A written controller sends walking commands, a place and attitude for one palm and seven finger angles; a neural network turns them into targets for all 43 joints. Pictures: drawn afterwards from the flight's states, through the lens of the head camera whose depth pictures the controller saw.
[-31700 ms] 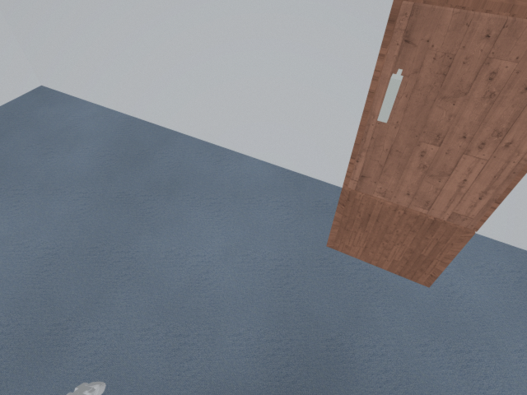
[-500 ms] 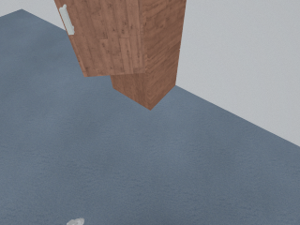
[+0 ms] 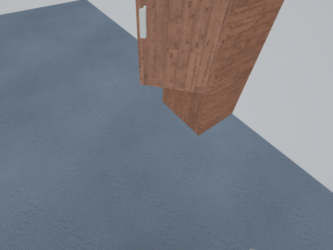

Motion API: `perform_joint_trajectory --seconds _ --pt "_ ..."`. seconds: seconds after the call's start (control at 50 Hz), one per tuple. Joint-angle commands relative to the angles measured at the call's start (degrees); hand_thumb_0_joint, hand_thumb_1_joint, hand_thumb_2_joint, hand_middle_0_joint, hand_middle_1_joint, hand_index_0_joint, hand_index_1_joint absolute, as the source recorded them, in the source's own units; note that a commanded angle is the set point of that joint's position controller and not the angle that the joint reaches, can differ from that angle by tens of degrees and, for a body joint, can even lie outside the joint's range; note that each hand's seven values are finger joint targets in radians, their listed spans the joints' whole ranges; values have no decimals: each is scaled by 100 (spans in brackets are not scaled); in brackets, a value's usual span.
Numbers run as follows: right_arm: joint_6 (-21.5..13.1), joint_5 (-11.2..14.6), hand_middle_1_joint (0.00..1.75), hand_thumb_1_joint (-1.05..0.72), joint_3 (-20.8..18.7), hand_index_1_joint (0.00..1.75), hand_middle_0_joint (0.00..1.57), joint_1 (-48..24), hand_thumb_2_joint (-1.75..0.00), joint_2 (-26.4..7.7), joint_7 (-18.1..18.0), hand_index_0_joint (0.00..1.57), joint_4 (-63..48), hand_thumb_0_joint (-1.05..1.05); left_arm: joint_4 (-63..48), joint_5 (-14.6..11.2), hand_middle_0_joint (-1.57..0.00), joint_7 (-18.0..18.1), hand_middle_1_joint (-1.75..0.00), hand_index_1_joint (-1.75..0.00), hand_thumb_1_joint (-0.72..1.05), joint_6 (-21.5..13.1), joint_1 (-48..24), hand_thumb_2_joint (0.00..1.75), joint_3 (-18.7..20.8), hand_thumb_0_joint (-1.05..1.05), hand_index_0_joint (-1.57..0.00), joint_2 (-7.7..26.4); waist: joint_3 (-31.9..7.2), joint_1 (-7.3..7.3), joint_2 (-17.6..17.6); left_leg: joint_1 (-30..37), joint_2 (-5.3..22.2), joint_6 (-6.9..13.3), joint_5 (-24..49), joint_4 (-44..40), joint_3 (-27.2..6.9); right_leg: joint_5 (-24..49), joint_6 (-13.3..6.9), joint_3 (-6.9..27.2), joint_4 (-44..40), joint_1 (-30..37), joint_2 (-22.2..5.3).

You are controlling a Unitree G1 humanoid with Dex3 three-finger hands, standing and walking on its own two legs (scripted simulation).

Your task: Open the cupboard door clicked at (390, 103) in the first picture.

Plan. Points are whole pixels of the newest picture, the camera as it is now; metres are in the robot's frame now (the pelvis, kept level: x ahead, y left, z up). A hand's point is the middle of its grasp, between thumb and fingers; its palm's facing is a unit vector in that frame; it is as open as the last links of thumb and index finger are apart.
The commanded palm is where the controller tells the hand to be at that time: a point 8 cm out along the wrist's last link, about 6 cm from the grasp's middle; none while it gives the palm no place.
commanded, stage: take the last steps up to it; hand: left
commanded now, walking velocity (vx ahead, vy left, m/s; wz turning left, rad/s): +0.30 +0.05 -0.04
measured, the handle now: (143, 21) +1.00 +0.22 +0.06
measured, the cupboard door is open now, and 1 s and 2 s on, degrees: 43 43 43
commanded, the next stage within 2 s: come to a stop and stand still in 0.96 s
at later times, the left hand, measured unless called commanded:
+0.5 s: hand (125, 184) +0.31 +0.16 -0.15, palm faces -0.11 -0.98 -0.18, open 7.4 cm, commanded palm none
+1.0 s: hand (113, 194) +0.29 +0.20 -0.18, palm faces +0.09 -0.99 -0.15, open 7.3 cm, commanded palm none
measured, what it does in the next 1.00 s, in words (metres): walks ahead: right foot, then left foot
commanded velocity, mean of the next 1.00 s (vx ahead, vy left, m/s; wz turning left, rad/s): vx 0.27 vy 0.04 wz -0.02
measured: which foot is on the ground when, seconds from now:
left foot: down 0.00-0.54, up 0.56-0.96, down 0.98-1.00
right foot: up 0.00-0.50, down 0.52-0.98, up 1.00-1.00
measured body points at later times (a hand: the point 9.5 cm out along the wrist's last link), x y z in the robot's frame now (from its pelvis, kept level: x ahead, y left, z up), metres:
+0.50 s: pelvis +0.16 +0.01 +0.00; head +0.20 -0.01 +0.45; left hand +0.32 +0.22 -0.13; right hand +0.01 -0.17 -0.15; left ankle +0.02 +0.10 -0.73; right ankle +0.25 -0.09 -0.72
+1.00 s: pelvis +0.35 +0.03 +0.00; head +0.38 +0.05 +0.45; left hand +0.28 +0.25 -0.16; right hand +0.48 -0.21 -0.13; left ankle +0.43 +0.13 -0.73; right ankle +0.25 -0.09 -0.72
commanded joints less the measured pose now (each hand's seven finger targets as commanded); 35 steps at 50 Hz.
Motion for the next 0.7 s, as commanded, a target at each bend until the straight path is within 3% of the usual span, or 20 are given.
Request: perform_joint_trajectory --seconds 0.0,0.04,0.1,0.16,0.2,0.28,0.36,0.4,0.42,0.44,0.46,0.48,0.5,0.52,0.54,0.56,0.58,0.62,0.66,0.68 --pt "-64 -7 30 -90 -215 30 20 1710 -90 -1057 -286 20 204 0 -888 -45 -20 43 -30 -30 90 -197 -1245 90 -13 0 -20 219 -79 -860 1271 1604 2048 1055 -1361 -2267 -2817 -93 -331 664 2954 -3133 193" --pt "-163 9 30 -90 -59 30 20 1188 -90 -617 -292 20 65 0 -627 -16 -20 -28 -30 -30 90 -156 -894 90 -8 0 -20 177 323 -497 871 926 1597 810 -735 -2464 -1888 724 -295 708 2861 -2713 74" --pt "-297 54 30 -90 8 30 20 1286 -90 -442 -302 20 190 0 -467 -38 -20 -31 -30 -30 90 -101 -557 90 -8 0 -20 131 115 -293 769 1120 1327 754 654 -2487 -1196 1277 -213 703 2614 -2542 179" --pt "-345 69 30 -90 13 30 20 1583 -90 -353 -320 20 345 0 -566 -43 -20 -18 -30 -30 90 -72 -816 90 15 0 -20 90 192 -303 499 1366 1321 798 1390 -2506 -1019 1596 -158 718 2294 -2754 211" --pt "-366 66 30 -90 31 30 20 1705 -90 -318 -339 20 446 0 -654 -53 -20 -27 -30 -30 90 -75 -1056 90 10 0 -20 79 197 -310 548 1568 1354 814 1847 -2470 -904 1719 -155 689 1905 -2832 210" --pt "-371 33 30 -90 79 30 20 2164 -90 -249 -368 20 703 0 -889 -70 -20 -40 -30 -30 90 -108 -1731 90 -40 0 -20 10 393 -490 605 1800 1423 837 2465 -2318 -842 1737 -237 552 1086 -2806 261" --pt "-355 -15 30 -90 110 30 20 2513 -90 -230 -392 20 943 0 -1128 -84 -20 -63 -30 -30 90 -128 -2322 90 -86 0 -20 -89 577 -654 644 1853 1446 800 2851 -2114 -729 1584 -397 412 382 -2460 406" --pt "-338 -38 30 -90 106 30 20 2546 -90 -264 -394 20 1026 0 -1175 -82 -20 -66 -30 -30 90 -155 -2356 90 -84 0 -20 -76 532 -631 610 1771 1438 784 3162 -1876 -667 1339 -499 267 -5 -1946 565" --pt "-330 -32 30 -90 105 30 20 2558 -90 -295 -399 20 1065 0 -1155 -83 -20 -62 -30 -30 90 -167 -2226 90 -77 0 -20 -61 446 -555 577 1715 1375 749 3676 -1626 -614 1238 -559 141 -157 -1545 723" --pt "-322 -13 30 -90 102 30 20 2481 -90 -361 -404 20 1089 0 -1044 -84 -20 -54 -30 -30 90 -196 -1777 90 -50 0 -20 -6 211 -326 614 1693 1285 655 4186 -1116 -490 1305 -619 48 -460 -933 864" --pt "-320 29 30 -90 80 30 20 2358 -90 -385 -399 20 1074 0 -819 -78 -20 -31 -30 -30 90 -248 -1033 90 -1 0 -20 114 -200 9 543 1435 1065 482 4385 -267 -374 1667 -705 23 -874 151 965" --pt "-344 109 30 -90 59 30 20 2191 -90 -329 -354 20 982 0 -544 -52 -20 28 -30 -30 90 -315 -76 90 111 0 -20 462 -717 399 110 314 762 276 3544 964 -185 2075 -971 743 -963 1814 401" --pt "-380 189 30 -90 68 30 20 2304 -90 -82 -344 20 805 0 -304 -66 -20 99 -30 -30 90 -347 727 90 261 0 -20 975 -1369 521 -934 -1343 -173 -55 -372 2897 165 3029 -1723 3157 -1513 3253 -1371" --pt "-325 192 30 -90 38 30 20 2010 -90 -169 -330 20 739 0 -308 -165 -20 116 -30 -30 90 -349 646 90 265 0 -20 1099 -1375 458 -770 -1585 -123 -46 -1839 4164 -411 2786 -2002 3839 -2124 2609 -1889" --pt "-286 130 30 -90 -21 30 20 1516 -90 -108 -290 20 605 0 -484 -167 -20 153 -30 -30 90 -344 24 90 197 0 -20 845 -587 309 -270 -1852 211 -21 -1352 4326 -738 2204 -1842 3393 -2421 1569 -1670" --pt "-222 102 30 -90 -15 30 20 1357 -90 81 -277 20 558 0 -566 -173 -20 162 -30 -30 90 -349 -442 90 120 0 -20 563 -87 3 59 -1825 455 -46 -834 4097 -833 1922 -1571 2683 -2577 745 -1383" --pt "-150 60 30 -90 -1 30 20 1470 -90 214 -256 20 625 0 -630 -155 -20 170 -30 -30 90 -367 -748 90 66 0 -20 315 59 -199 59 -1540 582 -91 -513 3767 -797 1807 -1367 2075 -2754 224 -1121" --pt "-44 12 30 -90 17 30 20 1765 -90 347 -215 20 734 0 -577 -111 -20 155 -30 -30 90 -450 -808 90 -21 0 -20 31 45 -440 -448 -1184 634 -215 -210 3106 -611 2077 -1137 1271 -2945 -246 -754" --pt "-7 -8 30 -90 -7 30 20 1731 -90 415 -185 20 715 0 -517 -77 -20 138 -30 -30 90 -515 -662 90 20 0 -20 -91 -53 -482 -398 -1130 592 -303 -62 2523 -449 2323 -1135 1073 -2963 -197 -599" --pt "-21 -1 30 -90 -24 30 20 1574 -90 471 -162 20 649 0 -484 -64 -20 138 -30 -30 90 -540 -558 90 37 0 -20 -57 -106 -426 -221 -1171 557 -326 -23 2206 -368 2602 -1169 1047 -2921 -33 -589"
